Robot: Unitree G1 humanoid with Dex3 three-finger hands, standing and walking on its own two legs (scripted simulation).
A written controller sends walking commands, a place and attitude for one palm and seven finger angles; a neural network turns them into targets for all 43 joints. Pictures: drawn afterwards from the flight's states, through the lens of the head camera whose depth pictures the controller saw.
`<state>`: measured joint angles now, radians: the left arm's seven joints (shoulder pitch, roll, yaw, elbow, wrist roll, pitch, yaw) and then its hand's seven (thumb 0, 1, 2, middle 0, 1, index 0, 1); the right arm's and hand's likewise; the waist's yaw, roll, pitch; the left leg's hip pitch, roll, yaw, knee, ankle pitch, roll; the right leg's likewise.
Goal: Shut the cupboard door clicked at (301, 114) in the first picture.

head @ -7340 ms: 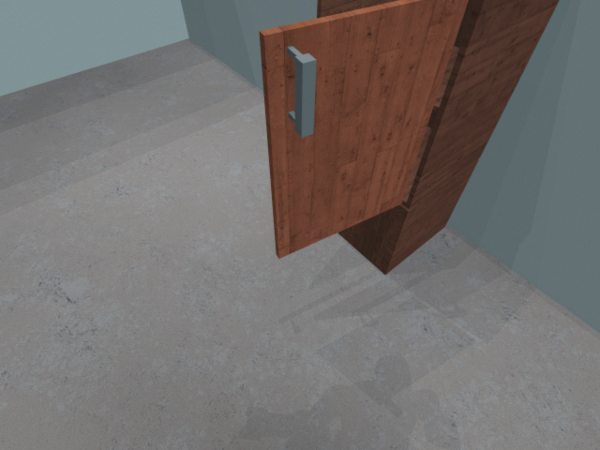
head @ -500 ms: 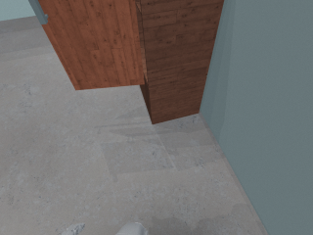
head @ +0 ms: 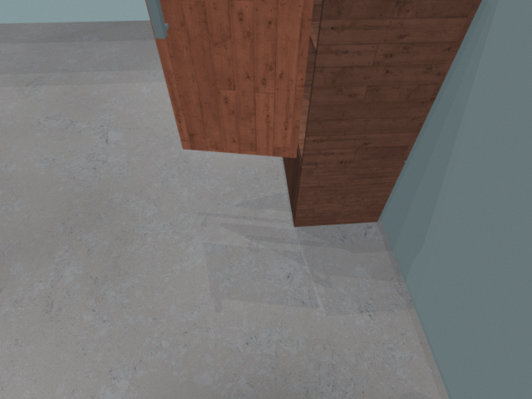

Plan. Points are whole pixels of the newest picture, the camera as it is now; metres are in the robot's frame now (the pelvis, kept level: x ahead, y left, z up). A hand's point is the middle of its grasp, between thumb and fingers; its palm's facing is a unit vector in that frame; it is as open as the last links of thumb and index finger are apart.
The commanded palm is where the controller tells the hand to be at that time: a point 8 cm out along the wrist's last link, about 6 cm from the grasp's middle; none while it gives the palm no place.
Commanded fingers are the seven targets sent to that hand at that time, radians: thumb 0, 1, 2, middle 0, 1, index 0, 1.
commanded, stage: take the last steps up to it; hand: left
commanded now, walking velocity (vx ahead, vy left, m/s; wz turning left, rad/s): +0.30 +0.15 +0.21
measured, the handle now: (157, 5) +0.94 +0.34 +0.16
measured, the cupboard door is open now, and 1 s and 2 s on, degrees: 79 79 79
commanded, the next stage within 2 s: come to a stop and stand still in 1.10 s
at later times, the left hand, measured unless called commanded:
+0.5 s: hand out of the picture +0.12 +0.29 -0.17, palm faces +0.13 -0.97 -0.21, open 7.4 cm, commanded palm none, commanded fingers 0.00 0.90 0.90 -0.20 -0.30 -0.20 -0.30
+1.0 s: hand (124, 311) +0.28 +0.30 -0.16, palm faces +0.16 -0.97 -0.19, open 7.2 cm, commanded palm none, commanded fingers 0.00 0.90 0.90 -0.20 -0.30 -0.20 -0.30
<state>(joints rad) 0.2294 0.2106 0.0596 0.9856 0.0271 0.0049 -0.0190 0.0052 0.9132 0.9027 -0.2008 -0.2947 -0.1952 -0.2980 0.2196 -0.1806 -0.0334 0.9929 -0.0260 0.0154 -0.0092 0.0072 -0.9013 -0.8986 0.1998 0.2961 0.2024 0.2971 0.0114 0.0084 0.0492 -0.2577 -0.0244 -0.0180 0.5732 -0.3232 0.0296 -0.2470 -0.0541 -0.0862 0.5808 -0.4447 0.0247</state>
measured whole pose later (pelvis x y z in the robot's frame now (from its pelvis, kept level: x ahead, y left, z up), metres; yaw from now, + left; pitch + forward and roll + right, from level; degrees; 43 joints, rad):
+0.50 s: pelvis +0.13 +0.09 +0.00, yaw +4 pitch +0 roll +2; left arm 0.26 0.21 0.07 1.07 0.03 0.01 -0.02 0.01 0.92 0.90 -0.20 -0.29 -0.19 -0.30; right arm 0.24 -0.16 -0.04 1.01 -0.04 -0.06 -0.02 0.01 -0.92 -0.90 0.20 0.30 0.20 0.30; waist 0.02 -0.04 0.06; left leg -0.26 0.02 0.13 0.50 -0.24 0.01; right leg -0.47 -0.13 -0.09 1.09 -0.40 0.01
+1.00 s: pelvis +0.32 +0.13 +0.01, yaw +4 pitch +0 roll +1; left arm 0.33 0.16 0.05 1.11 0.02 -0.07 0.00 0.00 0.94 0.90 -0.20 -0.29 -0.20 -0.30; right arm 0.18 -0.18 -0.06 1.05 -0.03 -0.02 0.02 0.01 -0.92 -0.90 0.19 0.30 0.20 0.30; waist 0.03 -0.01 0.04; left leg -0.43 0.07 0.10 0.61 -0.23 -0.03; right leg -0.07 -0.06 -0.14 0.35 -0.29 0.00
